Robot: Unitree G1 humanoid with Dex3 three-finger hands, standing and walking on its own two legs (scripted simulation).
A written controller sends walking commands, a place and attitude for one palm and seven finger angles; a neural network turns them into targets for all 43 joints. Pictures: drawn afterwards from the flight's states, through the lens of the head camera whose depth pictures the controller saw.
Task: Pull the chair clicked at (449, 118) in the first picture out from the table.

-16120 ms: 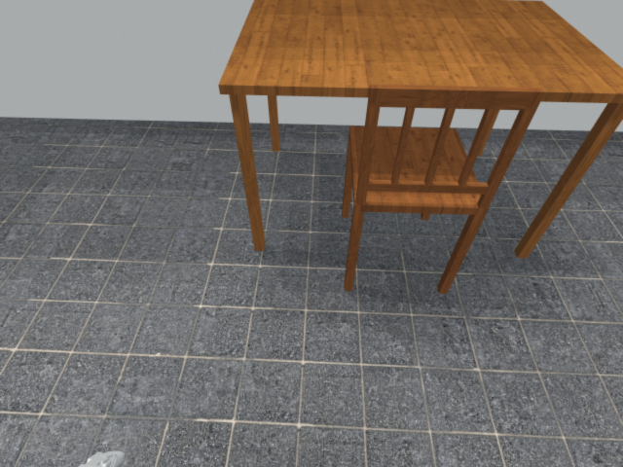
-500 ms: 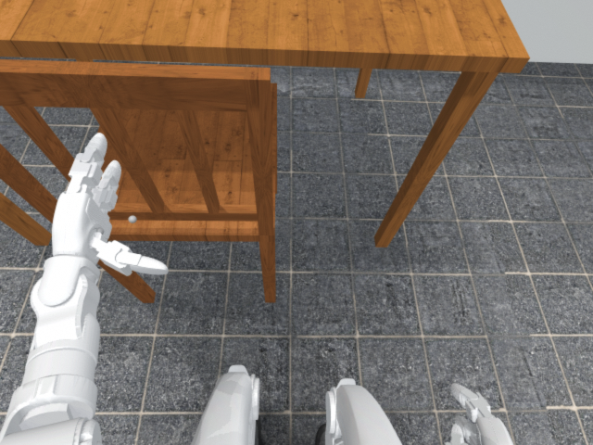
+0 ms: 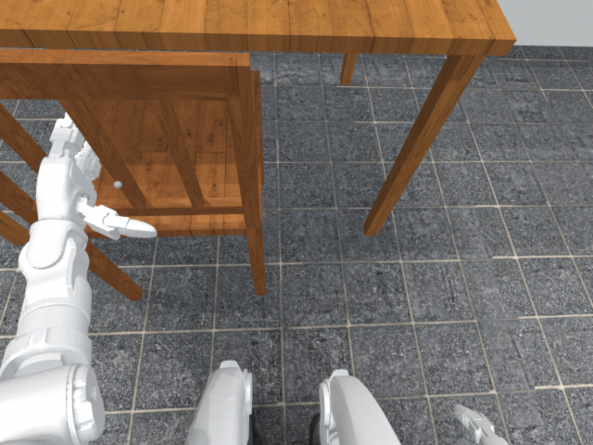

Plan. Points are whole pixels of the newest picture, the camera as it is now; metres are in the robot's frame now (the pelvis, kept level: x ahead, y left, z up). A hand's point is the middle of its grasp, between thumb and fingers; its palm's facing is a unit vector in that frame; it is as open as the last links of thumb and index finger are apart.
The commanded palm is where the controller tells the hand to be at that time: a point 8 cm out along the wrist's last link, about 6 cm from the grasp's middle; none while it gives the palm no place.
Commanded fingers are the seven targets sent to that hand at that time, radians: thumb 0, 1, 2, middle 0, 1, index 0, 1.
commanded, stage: push the fingers through the gap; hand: left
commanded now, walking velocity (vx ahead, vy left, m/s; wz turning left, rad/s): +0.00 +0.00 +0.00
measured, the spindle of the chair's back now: (111, 160) +0.49 +0.26 +0.03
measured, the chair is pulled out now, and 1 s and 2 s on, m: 0.00 0.00 0.01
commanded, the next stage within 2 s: hook a spindle and tug to test in 0.58 s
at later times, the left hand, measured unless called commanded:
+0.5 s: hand (125, 171) +0.46 +0.23 +0.04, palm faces +0.09 -0.99 -0.05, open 16.9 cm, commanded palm +0.44 +0.28 +0.04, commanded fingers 0.00 -0.50 0.30 -0.06 -0.08 -0.06 -0.08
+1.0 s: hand (128, 171) +0.46 +0.23 +0.04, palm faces +0.09 -0.99 -0.04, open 15.8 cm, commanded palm +0.43 +0.27 +0.04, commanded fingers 0.00 -0.39 0.35 -0.36 -1.01 -0.36 -1.01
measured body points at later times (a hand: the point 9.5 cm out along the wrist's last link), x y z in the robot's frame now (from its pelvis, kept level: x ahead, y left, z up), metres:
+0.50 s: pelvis +0.00 +0.00 +0.00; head +0.14 +0.02 +0.43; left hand +0.45 +0.29 +0.05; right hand +0.07 -0.27 -0.12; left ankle +0.05 +0.11 -0.61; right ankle +0.02 -0.10 -0.61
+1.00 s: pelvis +0.00 +0.00 +0.00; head +0.14 +0.02 +0.43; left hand +0.45 +0.28 +0.05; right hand +0.08 -0.27 -0.11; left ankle +0.05 +0.11 -0.61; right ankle +0.02 -0.10 -0.61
